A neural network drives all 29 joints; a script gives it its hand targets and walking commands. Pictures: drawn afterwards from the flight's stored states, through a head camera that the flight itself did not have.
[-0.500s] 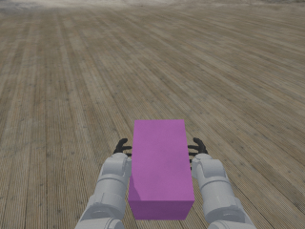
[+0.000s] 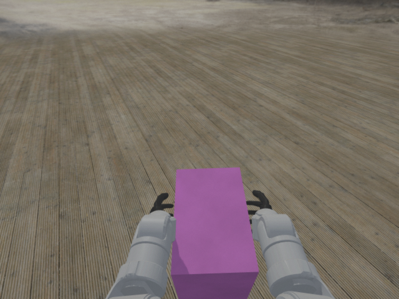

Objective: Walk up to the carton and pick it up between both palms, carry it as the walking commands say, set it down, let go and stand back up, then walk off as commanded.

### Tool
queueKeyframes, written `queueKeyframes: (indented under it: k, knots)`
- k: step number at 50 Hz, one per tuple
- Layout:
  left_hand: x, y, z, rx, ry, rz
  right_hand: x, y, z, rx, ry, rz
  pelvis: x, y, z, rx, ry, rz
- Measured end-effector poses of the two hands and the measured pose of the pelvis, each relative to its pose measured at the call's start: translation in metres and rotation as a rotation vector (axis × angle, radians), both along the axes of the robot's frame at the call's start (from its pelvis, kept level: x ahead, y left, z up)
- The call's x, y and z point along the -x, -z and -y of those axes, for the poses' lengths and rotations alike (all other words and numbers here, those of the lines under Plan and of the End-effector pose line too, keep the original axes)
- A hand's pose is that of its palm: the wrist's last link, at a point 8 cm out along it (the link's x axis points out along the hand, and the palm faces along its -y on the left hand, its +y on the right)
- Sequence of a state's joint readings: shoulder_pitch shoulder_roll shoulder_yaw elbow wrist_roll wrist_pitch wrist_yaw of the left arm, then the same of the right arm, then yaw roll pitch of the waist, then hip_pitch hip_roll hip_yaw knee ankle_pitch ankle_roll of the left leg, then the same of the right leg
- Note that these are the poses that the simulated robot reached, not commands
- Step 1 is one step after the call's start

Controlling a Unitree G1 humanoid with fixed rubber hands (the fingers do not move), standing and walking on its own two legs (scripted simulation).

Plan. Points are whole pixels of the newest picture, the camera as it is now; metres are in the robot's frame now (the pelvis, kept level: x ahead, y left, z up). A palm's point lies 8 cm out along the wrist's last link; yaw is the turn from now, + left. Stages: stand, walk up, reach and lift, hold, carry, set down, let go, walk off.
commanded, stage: hold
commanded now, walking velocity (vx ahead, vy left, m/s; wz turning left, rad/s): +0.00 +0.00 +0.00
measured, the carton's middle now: (210, 234) +0.32 -0.01 -0.02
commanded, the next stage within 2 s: carry in 1.08 s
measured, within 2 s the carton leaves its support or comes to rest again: neither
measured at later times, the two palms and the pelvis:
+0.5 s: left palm (156, 221) +0.29 +0.11 +0.05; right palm (263, 221) +0.29 -0.12 +0.05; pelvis -0.01 -0.01 +0.00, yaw +1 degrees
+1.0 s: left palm (161, 222) +0.29 +0.10 +0.05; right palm (271, 219) +0.29 -0.13 +0.05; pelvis +0.01 -0.01 +0.00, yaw +0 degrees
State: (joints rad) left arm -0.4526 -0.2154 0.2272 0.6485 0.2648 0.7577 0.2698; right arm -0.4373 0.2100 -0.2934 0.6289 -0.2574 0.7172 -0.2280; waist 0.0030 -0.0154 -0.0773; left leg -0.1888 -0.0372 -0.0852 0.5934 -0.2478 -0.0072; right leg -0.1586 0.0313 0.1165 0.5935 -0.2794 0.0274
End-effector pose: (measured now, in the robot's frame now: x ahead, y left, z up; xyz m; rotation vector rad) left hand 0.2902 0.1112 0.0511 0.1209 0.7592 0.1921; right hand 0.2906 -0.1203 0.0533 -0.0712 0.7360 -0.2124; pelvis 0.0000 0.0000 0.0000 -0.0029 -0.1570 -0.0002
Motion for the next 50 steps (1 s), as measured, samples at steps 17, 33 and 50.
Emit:
queueKeyframes:
  k: [17,33,50]
  knots:
    - [0.001,-0.003,-0.002,0.007,-0.005,0.017,0.005,0.000,-0.003,-0.006,0.022,0.011,0.010,0.005,0.001,-0.006,-0.003,0.017]
    - [-0.006,-0.002,0.002,0.007,-0.022,0.016,-0.008,0.001,0.001,0.006,0.000,0.003,-0.005,0.000,0.006,-0.006,-0.009,-0.009]
    - [-0.003,0.003,0.008,0.060,0.068,0.004,-0.003,0.000,0.014,0.024,0.000,-0.003,-0.006,-0.001,0.009,-0.006,-0.006,0.000]
